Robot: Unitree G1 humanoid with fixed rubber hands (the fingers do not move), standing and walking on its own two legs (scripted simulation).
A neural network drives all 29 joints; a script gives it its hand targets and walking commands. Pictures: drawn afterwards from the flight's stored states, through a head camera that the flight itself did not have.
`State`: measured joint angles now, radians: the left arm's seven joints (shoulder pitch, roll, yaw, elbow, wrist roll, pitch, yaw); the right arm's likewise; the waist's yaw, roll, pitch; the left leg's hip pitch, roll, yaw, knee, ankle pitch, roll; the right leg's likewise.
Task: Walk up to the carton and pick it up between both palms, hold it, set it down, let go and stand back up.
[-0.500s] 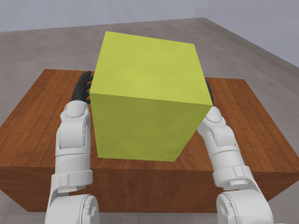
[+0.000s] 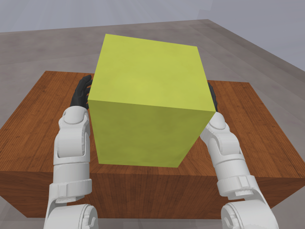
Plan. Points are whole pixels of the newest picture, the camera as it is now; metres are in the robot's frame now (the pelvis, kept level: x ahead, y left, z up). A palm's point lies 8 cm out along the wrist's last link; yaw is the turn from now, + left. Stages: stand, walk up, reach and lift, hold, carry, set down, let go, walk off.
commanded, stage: hold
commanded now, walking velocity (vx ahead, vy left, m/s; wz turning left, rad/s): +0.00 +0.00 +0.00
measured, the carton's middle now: (145, 108) +0.38 +0.01 +0.14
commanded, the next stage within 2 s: none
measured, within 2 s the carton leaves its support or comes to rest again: neither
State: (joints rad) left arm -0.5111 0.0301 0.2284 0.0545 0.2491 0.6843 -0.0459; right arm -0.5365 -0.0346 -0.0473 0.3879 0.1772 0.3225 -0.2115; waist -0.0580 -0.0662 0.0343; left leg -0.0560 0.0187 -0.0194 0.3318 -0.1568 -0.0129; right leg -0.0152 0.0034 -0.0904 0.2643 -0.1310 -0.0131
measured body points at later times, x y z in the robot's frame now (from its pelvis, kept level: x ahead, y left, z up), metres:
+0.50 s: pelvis +0.00 +0.00 +0.00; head -0.03 +0.03 +0.45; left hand +0.37 +0.17 +0.17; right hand +0.37 -0.16 +0.16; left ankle +0.02 +0.12 -0.75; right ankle +0.02 -0.11 -0.75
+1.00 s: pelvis +0.00 +0.00 +0.00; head -0.03 +0.03 +0.45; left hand +0.37 +0.17 +0.17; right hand +0.37 -0.15 +0.16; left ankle +0.02 +0.12 -0.75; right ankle +0.02 -0.11 -0.75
